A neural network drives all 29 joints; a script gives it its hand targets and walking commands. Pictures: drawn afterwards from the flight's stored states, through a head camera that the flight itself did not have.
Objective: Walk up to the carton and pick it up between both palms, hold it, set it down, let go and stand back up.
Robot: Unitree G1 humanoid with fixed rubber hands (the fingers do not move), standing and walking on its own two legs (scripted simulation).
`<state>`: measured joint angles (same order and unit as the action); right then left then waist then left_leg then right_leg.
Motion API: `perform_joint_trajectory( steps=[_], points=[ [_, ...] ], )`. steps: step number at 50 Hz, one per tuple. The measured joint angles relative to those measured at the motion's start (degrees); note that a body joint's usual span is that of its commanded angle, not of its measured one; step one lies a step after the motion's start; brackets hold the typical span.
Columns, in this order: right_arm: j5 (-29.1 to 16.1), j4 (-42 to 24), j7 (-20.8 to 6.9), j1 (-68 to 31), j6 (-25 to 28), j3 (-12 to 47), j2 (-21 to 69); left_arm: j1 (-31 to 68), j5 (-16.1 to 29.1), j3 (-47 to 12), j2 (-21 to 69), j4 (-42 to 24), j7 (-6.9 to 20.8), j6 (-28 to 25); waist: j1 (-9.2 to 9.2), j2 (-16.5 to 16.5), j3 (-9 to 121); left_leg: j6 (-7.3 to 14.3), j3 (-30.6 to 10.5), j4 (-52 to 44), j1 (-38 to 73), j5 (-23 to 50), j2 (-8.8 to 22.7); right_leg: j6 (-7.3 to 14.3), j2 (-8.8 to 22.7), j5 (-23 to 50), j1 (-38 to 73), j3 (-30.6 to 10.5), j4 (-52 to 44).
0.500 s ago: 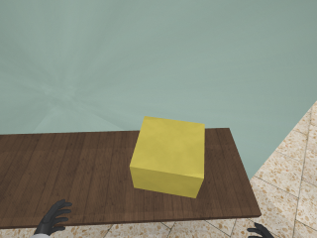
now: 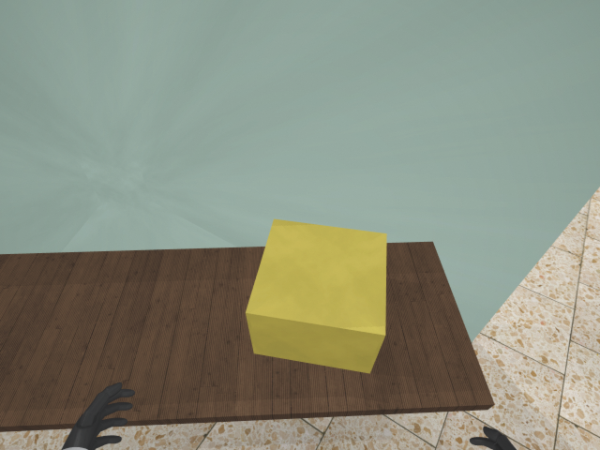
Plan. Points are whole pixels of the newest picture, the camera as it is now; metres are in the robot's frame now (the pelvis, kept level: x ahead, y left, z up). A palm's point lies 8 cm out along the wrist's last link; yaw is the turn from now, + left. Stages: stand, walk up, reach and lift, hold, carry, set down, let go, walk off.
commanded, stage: stand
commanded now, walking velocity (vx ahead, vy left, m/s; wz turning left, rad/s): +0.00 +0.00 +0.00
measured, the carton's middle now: (320, 293) +0.40 -0.06 -0.10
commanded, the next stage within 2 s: none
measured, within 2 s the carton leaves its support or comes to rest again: neither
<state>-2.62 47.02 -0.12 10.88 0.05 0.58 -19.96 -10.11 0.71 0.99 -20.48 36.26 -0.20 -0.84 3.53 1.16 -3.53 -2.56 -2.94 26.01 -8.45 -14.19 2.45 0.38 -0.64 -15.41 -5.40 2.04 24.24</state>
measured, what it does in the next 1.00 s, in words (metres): stands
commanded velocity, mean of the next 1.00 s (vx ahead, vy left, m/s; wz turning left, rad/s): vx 0.00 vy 0.00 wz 0.00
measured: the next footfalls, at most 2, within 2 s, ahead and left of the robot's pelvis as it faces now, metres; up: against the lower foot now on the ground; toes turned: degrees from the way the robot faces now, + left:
none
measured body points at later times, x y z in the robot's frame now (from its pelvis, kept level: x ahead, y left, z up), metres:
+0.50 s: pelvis -0.01 +0.00 +0.00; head -0.01 +0.00 +0.45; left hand +0.17 +0.28 -0.07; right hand +0.09 -0.29 -0.11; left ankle +0.00 +0.15 -0.74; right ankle -0.02 -0.11 -0.74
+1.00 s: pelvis -0.01 +0.00 +0.00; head -0.01 +0.00 +0.45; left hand +0.16 +0.28 -0.08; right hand +0.08 -0.30 -0.12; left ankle +0.00 +0.15 -0.74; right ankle -0.02 -0.11 -0.74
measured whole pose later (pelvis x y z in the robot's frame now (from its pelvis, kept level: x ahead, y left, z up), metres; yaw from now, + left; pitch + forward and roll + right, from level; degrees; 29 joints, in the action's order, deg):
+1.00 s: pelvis -0.01 +0.00 +0.00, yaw +0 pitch -4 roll -1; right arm -2.6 49.8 -0.1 10.9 0.2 0.6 -20.1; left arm -10.1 0.7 1.0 -20.6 39.5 -0.2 -0.9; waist 3.5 1.0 -3.5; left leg -2.5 -2.9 26.0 -8.4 -13.5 2.5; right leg 0.4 -0.6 -14.7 -5.4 2.0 24.2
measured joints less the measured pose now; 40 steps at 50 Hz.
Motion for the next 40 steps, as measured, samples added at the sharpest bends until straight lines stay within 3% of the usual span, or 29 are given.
perform_joint_trajectory(
  steps=[40],
  points=[
    [0.0, 2.4, 0.0, 0.0, 0.2, 0.0, -0.2, 0.0, 0.0, 0.0, -0.1, 2.5, 0.0, 0.0, 0.0, -0.1, 0.0, 0.0, 0.0, 0.0, 0.0, 0.6, 0.0, 0.0, 0.0, 0.6, 0.0, 0.0, 0.0]
  ],
)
